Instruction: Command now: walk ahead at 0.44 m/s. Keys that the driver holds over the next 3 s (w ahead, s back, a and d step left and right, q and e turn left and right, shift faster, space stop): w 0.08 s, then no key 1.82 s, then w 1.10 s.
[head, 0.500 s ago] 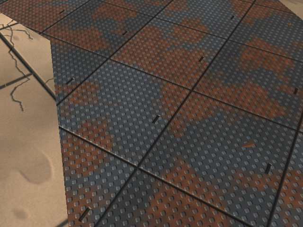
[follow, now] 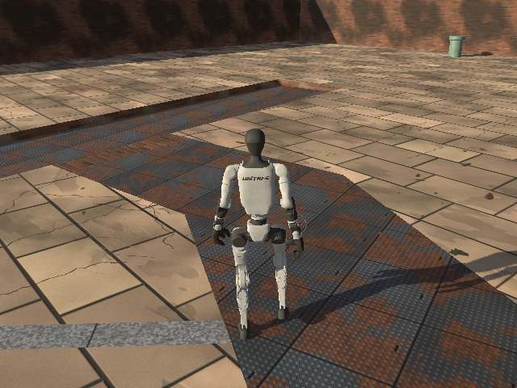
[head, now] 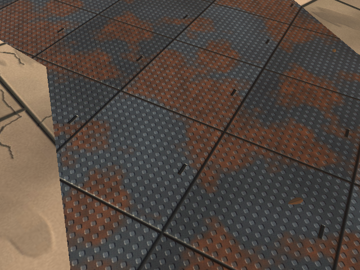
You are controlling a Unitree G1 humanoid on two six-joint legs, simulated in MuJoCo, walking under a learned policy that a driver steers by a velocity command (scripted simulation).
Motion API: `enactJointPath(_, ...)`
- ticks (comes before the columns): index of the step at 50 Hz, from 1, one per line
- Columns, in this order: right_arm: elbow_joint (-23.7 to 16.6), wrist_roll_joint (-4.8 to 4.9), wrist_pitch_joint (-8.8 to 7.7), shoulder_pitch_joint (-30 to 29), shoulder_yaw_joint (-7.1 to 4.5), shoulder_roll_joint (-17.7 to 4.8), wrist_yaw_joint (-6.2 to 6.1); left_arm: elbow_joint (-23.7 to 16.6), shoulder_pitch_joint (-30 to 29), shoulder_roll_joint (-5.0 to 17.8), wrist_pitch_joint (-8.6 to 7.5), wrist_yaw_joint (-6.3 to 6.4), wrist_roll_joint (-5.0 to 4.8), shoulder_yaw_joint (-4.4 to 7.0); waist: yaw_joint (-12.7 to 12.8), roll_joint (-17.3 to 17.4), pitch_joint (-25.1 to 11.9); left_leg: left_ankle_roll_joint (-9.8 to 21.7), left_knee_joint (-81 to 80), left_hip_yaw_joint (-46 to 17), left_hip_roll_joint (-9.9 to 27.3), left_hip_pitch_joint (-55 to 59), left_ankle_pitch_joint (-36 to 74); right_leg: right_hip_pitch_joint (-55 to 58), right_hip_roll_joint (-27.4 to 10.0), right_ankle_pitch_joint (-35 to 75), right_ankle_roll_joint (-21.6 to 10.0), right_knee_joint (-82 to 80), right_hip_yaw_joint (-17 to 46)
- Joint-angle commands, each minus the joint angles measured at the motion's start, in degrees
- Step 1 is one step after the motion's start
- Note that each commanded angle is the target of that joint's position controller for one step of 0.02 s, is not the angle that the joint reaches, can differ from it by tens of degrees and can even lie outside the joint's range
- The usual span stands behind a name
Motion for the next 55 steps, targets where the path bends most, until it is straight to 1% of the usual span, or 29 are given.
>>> enactJointPath(1,-2.38,-0.32,-0.46,1.8,-0.74,-7.98,-0.93,-3.65,-4.86,2.06,-0.03,-0.26,0.53,0.51,0.72,6.04,7.17,7.48,-13.29,-12.63,13.45,3.89,12.78,-12.09,-2.25,6.37,1.43,-7.87,1.1)
enactJointPath(4,-3.08,-0.15,-0.05,2.85,-0.96,-9.22,-1.68,-6.35,-12.39,0.37,0.03,-0.89,0.33,-0.32,-0.71,5.98,8.21,7.19,-14.55,-8.76,12.51,2.44,15.86,-9.13,-0.6,12.55,2.24,-19.72,-0.57)
enactJointPath(7,-2.81,-0.01,0.59,4.13,-1.07,-9.35,-2.04,-7.85,-17.01,0.06,-0.1,-1.71,0.35,-0.92,-1.48,6.5,9.53,6.34,-12.54,-4.67,11.45,0.91,26.51,-2.63,2.03,15.57,2.1,-27.07,-3.18)
enactJointPath(9,-2.23,0.25,1.18,4.81,-1.25,-9.43,-2.08,-8.75,-17.98,0.44,-0.19,-2.28,0.3,-1.03,-0.95,7.61,8.83,5.74,-9.25,-3.7,12.3,3.24,33.09,0.22,2.77,15.46,0.97,-29.54,-2.84)
enactJointPath(11,-2.62,0.22,1.66,2.83,-1.69,-10.41,-2.23,-8.25,-14.14,3.23,-0.37,-2.45,0.48,-0.15,2.14,9.47,5.34,4.21,-3.44,-3.88,13.16,7.07,43.73,5.54,4.33,13.68,-1.0,-31.22,-2.21)
enactJointPath(12,-3.07,0.36,1.89,1.32,-1.93,-10.88,-2.36,-6.67,-8.85,5.07,-0.56,-2.33,0.8,0.66,4.95,10.3,2.03,3.22,1.77,-3.82,12.74,8.42,49.5,11.34,5.9,13.84,-2.11,-32.27,-2.72)
enactJointPath(13,-3.53,0.51,2.12,0.11,-1.88,-10.77,-2.27,-4.12,-1.26,7.04,-0.71,-2.15,1.15,1.68,8.74,9.16,-2.09,1.51,10.64,-2.58,10.38,7.83,51.0,20.47,6.68,19.0,-3.5,-35.65,-3.27)
enactJointPath(14,-4.6,-0.33,1.9,1.02,-1.45,-9.75,-2.0,-2.38,5.57,10.36,-0.67,-1.68,2.28,2.43,10.1,5.18,-8.84,-0.77,23.25,-1.71,7.44,-2.1,36.62,36.6,-0.83,39.09,-5.85,-31.57,3.16)
enactJointPath(15,-3.83,-0.93,1.49,10.03,0.44,-3.14,-1.43,-1.75,8.77,13.0,0.01,-1.33,3.61,2.35,5.84,-9.68,-19.7,-4.45,47.78,-1.47,-1.7,-20.8,-11.5,57.06,-18.2,58.98,-17.27,-28.65,23.11)
enactJointPath(16,-1.89,0.96,0.7,12.07,0.24,-3.7,-1.01,-1.15,10.36,9.61,0.42,-1.68,2.51,1.2,6.86,-9.75,-27.92,-4.75,58.08,-12.39,-3.77,-21.96,-24.56,56.66,-20.27,53.22,-20.49,-34.61,32.66)
enactJointPath(17,-3.56,2.3,0.59,6.4,-0.74,-6.96,-0.98,-2.47,4.0,7.87,0.61,-1.71,1.54,0.68,5.95,-6.47,-19.62,-4.48,59.38,-11.92,-0.27,-25.41,-22.04,47.49,-17.17,42.88,-17.56,-37.36,25.24)
enactJointPath(18,-5.23,2.11,1.04,0.58,-0.9,-7.64,-1.59,-3.76,-2.12,5.21,0.59,-1.43,1.24,-0.16,4.77,-2.0,-11.72,-4.46,56.26,-8.82,2.5,-26.68,-18.07,37.93,-14.3,35.61,-14.43,-39.88,19.26)
enactJointPath(19,-5.64,1.26,1.91,-2.46,-1.41,-7.88,-2.45,-4.09,-5.56,2.93,0.33,-1.37,1.55,-1.09,3.27,1.54,-6.77,-4.69,52.3,-7.78,4.41,-24.57,-15.22,28.41,-12.03,32.43,-12.7,-42.68,15.03)
enactJointPath(20,-5.93,0.54,2.95,-1.98,-1.73,-7.43,-3.08,-3.64,-6.72,2.45,0.08,-1.29,2.36,-1.29,1.51,0.56,-5.22,-4.47,47.88,-8.08,6.04,-19.24,-12.65,21.34,-10.5,30.24,-11.41,-44.17,12.49)
enactJointPath(22,-5.85,0.33,4.42,-0.01,-1.43,-4.72,-3.72,-2.69,-7.66,2.91,0.34,-1.16,3.46,-1.27,-0.8,-2.28,-3.65,-4.24,38.22,-6.82,6.14,-12.44,-12.01,13.69,-8.02,26.88,-10.71,-46.48,8.67)
enactJointPath(24,-6.45,0.22,5.16,-1.75,-1.1,-4.14,-4.33,-2.55,-7.43,4.04,0.57,-0.49,3.94,-1.04,-0.88,-3.99,-3.92,-4.27,28.37,-5.68,5.53,-9.72,-11.31,12.06,-7.13,23.85,-10.89,-47.22,7.17)
enactJointPath(26,-6.63,0.12,6.06,-3.43,-1.31,-5.67,-4.22,-2.63,-6.84,5.29,1.31,0.18,3.2,-0.78,-0.46,-4.23,-5.45,-4.01,21.91,-4.8,4.92,-6.23,-3.61,11.73,-7.21,10.93,-10.08,-48.76,7.9)
enactJointPath(27,-6.43,0.03,6.48,-3.75,-1.41,-5.99,-3.96,-2.75,-7.32,5.45,1.81,0.43,2.59,-0.79,-0.87,-3.98,-5.03,-3.65,18.41,-4.21,4.56,-3.7,1.03,10.07,-6.73,1.12,-9.03,-49.69,7.84)
enactJointPath(29,-6.34,-0.95,7.04,-5.28,-1.6,-6.44,-3.5,-2.33,-7.15,4.29,2.59,0.7,1.66,-1.18,-1.23,-3.64,-1.71,-2.35,12.76,-2.92,3.48,0.31,4.77,5.57,-4.66,-16.16,-5.41,-50.95,7.63)
enactJointPath(30,-6.77,-1.54,7.14,-6.15,-1.61,-6.91,-3.44,-1.5,-5.61,3.14,2.79,0.73,1.69,-1.59,-1.1,-2.7,0.63,-1.4,9.49,-3.99,4.44,0.41,4.52,4.44,-3.57,-21.5,-2.96,-50.95,7.61)
enactJointPath(31,-7.56,-1.62,7.01,-7.08,-1.62,-8.28,-3.58,-0.97,-3.99,2.91,2.96,0.76,1.8,-1.72,-0.13,-0.59,3.37,-0.09,4.4,-6.8,7.02,-1.55,2.84,4.65,-1.88,-22.35,-0.61,-48.86,6.72)
enactJointPath(32,-7.2,-0.76,6.74,-8.89,-2.55,-12.3,-3.74,-0.8,-0.76,3.66,3.36,1.14,1.67,-1.15,3.41,5.91,5.84,1.14,3.12,-7.24,6.97,-9.08,-7.06,8.18,1.82,-18.21,0.89,-47.29,2.83)
enactJointPath(33,-6.92,-0.51,6.11,-9.84,-2.33,-10.24,-3.57,-0.58,-1.12,3.93,3.57,1.59,2.07,-1.19,2.99,7.81,6.84,0.7,0.51,-7.25,6.06,-14.78,-12.28,13.96,2.7,-13.45,1.54,-44.27,1.4)
enactJointPath(34,-6.61,-0.74,5.44,-10.54,-1.86,-8.25,-3.46,-0.55,-0.7,3.62,3.66,1.77,2.12,-1.19,3.54,8.88,6.23,-0.17,-1.06,-7.32,6.06,-16.47,-12.38,17.35,2.77,-9.77,1.34,-42.31,1.06)
enactJointPath(36,-6.47,-0.63,4.36,-12.08,-1.76,-7.37,-3.12,0.26,0.82,2.94,3.78,1.95,2.32,-1.29,4.29,9.14,4.81,-1.3,-1.17,-7.26,5.8,-15.81,-7.49,20.29,2.92,-4.55,0.84,-39.99,0.21)
enactJointPath(37,-6.25,-0.49,3.95,-11.64,-1.63,-6.88,-3.03,0.64,1.26,2.85,3.76,1.84,2.38,-1.33,4.14,7.88,3.89,-1.33,-0.61,-7.11,5.7,-14.33,-4.56,20.53,2.68,-2.81,0.58,-39.52,0.24)
enactJointPath(40,-5.51,-0.03,3.54,-10.19,-1.74,-7.61,-2.89,1.08,0.72,2.73,3.5,1.48,2.03,-1.35,3.3,4.96,1.81,-0.99,2.0,-6.35,5.22,-10.16,4.43,20.97,2.38,2.84,0.47,-38.58,0.26)
enactJointPath(45,-4.69,0.07,3.84,-8.73,-1.6,-7.58,-2.82,1.83,0.54,2.89,3.76,1.39,1.58,-1.28,2.61,2.69,-0.16,-0.64,4.16,-5.35,4.6,-7.21,12.31,22.89,2.09,10.15,0.58,-36.76,0.21)
enactJointPath(55,-3.9,0.08,4.76,-8.59,-1.34,-6.74,-2.85,3.31,0.75,3.39,4.76,1.89,1.36,-1.05,2.7,2.12,1.15,-0.77,4.46,-4.3,3.73,-6.22,15.11,24.18,1.75,13.49,0.96,-35.81,0.46)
